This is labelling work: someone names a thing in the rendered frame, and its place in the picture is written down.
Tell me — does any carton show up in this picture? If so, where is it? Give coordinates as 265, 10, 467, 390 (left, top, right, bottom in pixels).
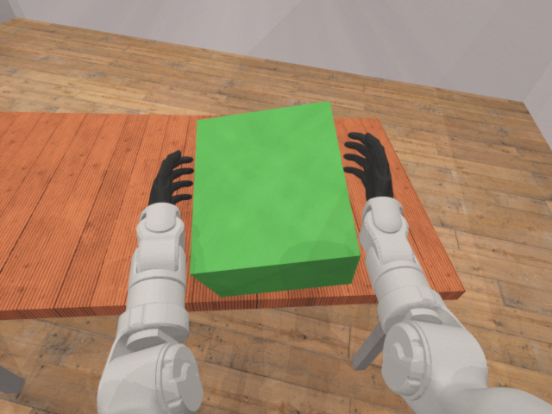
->
190, 101, 361, 297

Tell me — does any left robot forearm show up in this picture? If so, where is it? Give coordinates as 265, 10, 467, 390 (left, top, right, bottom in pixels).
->
97, 203, 189, 414

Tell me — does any table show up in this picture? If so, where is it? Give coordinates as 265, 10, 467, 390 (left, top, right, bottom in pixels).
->
0, 112, 466, 394

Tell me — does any right robot upper arm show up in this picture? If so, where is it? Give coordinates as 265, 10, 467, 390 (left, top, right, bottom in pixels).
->
381, 320, 552, 414

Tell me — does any robot left hand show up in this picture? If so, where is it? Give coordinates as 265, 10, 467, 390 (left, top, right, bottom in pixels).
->
148, 150, 194, 206

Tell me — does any left robot upper arm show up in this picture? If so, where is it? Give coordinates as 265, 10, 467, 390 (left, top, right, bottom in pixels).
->
98, 342, 204, 414

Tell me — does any right robot forearm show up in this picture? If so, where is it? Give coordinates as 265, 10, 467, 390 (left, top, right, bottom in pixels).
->
359, 197, 488, 382

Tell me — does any robot right hand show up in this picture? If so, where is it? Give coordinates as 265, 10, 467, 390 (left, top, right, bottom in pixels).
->
343, 132, 393, 201

